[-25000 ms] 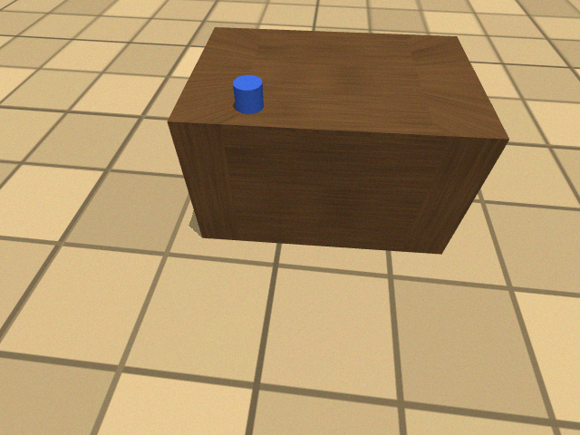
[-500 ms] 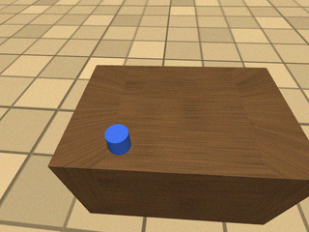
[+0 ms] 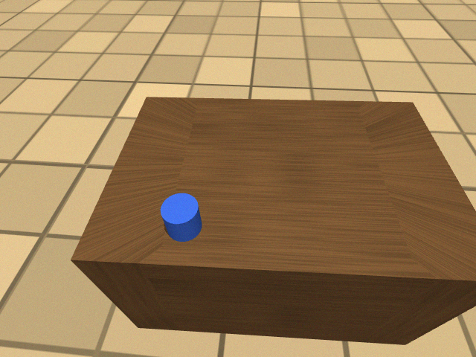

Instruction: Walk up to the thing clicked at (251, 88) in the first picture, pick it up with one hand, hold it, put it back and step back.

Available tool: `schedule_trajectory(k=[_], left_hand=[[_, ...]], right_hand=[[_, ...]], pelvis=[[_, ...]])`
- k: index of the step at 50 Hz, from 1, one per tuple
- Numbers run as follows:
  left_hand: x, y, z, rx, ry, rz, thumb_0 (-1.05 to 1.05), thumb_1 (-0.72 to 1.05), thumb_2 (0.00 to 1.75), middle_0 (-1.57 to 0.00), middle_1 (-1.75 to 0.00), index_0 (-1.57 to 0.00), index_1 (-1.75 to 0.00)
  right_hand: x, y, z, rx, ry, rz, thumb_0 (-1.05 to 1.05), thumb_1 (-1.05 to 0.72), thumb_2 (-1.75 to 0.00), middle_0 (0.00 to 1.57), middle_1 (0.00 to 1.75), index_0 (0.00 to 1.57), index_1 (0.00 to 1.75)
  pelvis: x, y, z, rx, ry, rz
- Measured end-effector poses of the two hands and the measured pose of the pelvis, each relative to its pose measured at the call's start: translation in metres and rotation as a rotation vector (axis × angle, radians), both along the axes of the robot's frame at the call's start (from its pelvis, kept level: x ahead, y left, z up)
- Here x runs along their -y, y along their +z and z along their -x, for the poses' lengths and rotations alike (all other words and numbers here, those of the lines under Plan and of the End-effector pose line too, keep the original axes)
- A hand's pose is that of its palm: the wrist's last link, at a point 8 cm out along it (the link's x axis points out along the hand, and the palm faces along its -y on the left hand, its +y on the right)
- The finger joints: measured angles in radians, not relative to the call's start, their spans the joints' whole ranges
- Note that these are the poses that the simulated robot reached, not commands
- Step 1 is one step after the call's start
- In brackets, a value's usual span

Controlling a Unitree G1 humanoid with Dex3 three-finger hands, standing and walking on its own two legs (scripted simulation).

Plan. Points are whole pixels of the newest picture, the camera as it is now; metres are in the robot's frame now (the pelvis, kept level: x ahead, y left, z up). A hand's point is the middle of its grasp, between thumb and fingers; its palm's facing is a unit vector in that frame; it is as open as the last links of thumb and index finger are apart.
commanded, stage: stand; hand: left
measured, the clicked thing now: (182, 217) +0.46 +0.16 -0.14
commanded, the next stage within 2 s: none
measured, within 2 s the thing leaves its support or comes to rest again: neither
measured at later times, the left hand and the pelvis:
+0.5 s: hand out of the picture +0.07 +0.25 -0.15, palm faces -0.02 -0.94 -0.35, open 7.7 cm; pelvis +0.00 +0.00 +0.00, yaw +0 degrees
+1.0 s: hand out of the picture +0.08 +0.25 -0.15, palm faces -0.03 -0.94 -0.35, open 7.4 cm; pelvis +0.00 +0.00 +0.00, yaw +0 degrees
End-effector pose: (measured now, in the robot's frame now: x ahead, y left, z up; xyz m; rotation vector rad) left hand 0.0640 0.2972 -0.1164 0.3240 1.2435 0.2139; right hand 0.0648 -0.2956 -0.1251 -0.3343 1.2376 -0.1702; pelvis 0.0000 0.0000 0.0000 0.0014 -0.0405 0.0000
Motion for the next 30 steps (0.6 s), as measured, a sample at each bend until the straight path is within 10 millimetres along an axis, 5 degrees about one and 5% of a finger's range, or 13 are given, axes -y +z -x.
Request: schedule_trajectory(k=[14, 21, 30], left_hand=[[-0.0011, 0.0016, -0.0076, 0.013, -0.001, 0.0, 0.0, 0.33, 0.75, -0.19, -0.28, -0.2, -0.28], [-0.0008, 0.0005, -0.0046, 0.001, 0.0, 0.002, 0.0, 0.73, 0.86, -0.2, -0.29, -0.2, -0.3], [0.0, -0.0002, -0.0037, -0.004, -0.001, 0.004, 0.01, 0.88, 0.89, -0.2, -0.3, -0.21, -0.3]], right_hand=[[-0.0015, 0.0009, -0.0059, 0.01, 0.001, -0.002, 0.0, -0.9, -0.9, 0.21, 0.3, 0.2, 0.3], [-0.0015, 0.0002, -0.003, -0.002, -0.005, -0.005, 0.0, -0.9, -0.9, 0.21, 0.3, 0.2, 0.3], [-0.0001, 0.0004, -0.0014, -0.009, -0.01, -0.003, 0.01, -0.9, -0.9, 0.21, 0.3, 0.2, 0.3]], pelvis=[[-0.001, 0.0004, -0.0031, 0.0, 0.0, -0.001], [-0.0005, 0.0006, -0.0041, -0.002, -0.001, -0.001], [0.0, 0.0006, -0.0049, -0.003, -0.002, 0.0]])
